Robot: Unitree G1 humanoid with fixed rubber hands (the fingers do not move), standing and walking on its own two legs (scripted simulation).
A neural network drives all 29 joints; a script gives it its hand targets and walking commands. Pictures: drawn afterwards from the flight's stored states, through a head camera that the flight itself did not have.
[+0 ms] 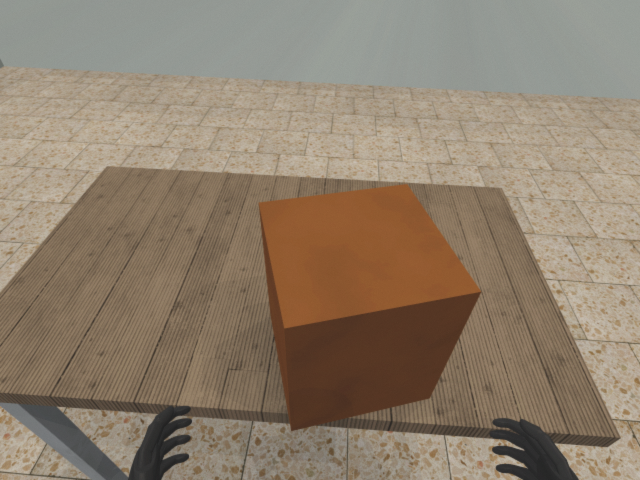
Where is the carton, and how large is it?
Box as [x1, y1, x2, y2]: [259, 184, 480, 430]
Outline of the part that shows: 406,184 259,202 270,314 291,430 428,398 480,293 480,290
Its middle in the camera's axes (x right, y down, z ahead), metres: +0.04 +0.09 +0.55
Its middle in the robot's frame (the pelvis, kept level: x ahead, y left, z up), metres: +0.37 +0.01 +0.03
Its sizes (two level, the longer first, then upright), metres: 0.210 0.200 0.250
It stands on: a table, 0.69 m high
